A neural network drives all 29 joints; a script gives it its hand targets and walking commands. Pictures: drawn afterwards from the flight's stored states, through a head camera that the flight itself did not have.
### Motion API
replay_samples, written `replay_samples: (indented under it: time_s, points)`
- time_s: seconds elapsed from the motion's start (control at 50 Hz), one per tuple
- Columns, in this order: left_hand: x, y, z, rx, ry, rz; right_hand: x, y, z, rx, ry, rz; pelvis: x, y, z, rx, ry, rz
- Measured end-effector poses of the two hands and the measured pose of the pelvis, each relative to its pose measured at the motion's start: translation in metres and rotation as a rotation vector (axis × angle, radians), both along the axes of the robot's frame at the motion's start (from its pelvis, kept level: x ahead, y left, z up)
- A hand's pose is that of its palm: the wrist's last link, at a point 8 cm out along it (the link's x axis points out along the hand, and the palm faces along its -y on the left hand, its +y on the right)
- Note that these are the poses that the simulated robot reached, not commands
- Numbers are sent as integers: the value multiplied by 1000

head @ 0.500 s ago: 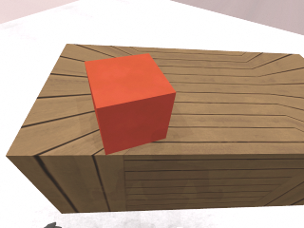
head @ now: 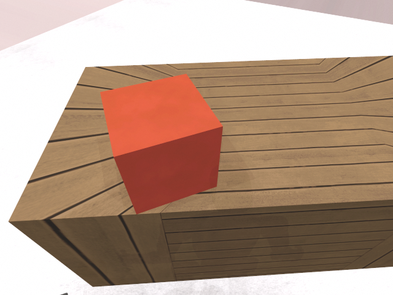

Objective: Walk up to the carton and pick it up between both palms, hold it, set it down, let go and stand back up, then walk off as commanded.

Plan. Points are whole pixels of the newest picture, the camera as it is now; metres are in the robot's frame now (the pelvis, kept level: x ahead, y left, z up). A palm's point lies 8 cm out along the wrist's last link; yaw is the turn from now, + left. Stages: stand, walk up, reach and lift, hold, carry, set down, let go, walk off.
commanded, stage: walk up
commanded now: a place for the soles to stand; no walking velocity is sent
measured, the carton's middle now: (162, 142) +0.49 +0.11 +0.02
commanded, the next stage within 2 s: none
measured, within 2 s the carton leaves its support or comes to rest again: neither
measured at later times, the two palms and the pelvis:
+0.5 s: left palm out of the picture +0.11 +0.30 -0.07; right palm out of the picture +0.09 -0.32 -0.08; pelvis +0.02 -0.01 +0.00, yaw -1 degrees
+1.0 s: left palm (36, 280) +0.19 +0.36 -0.08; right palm (334, 275) +0.20 -0.26 -0.08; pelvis +0.11 +0.05 +0.00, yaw +0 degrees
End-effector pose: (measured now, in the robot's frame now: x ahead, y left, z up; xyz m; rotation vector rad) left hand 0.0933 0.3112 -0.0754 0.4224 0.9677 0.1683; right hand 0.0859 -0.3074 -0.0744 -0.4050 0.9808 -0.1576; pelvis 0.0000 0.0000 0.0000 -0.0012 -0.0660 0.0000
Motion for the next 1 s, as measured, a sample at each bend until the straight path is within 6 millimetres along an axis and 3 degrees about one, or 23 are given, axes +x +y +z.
replay_samples:
  time_s: [0.16, 0.38, 0.54, 0.66, 0.84, 1.0]
  points:
    - [-2, -5, -7, -23, 12, 8, 8, -2, 5, -14, -19, 7, 0, 0, 0, -1, 0, 0]
    - [-6, -1, -2, -8, 42, 13, 11, -1, -2, 9, -13, 2, 2, 0, 1, -3, 4, -3]
    - [29, -17, 6, 11, 34, -39, 10, -21, -15, 23, 63, -34, 26, -19, 1, -6, 36, -21]
    - [52, -28, 15, 36, 18, -11, 39, -31, -13, 35, 50, -43, 53, -27, 7, 12, 28, -21]
    - [78, 4, 24, 75, -12, 11, 90, 0, -15, 68, -14, -33, 82, 0, 6, -19, -1, -18]
    - [99, 48, -5, 7, 2, 14, 118, 44, -1, 9, -25, -18, 105, 49, -2, -48, 0, -9]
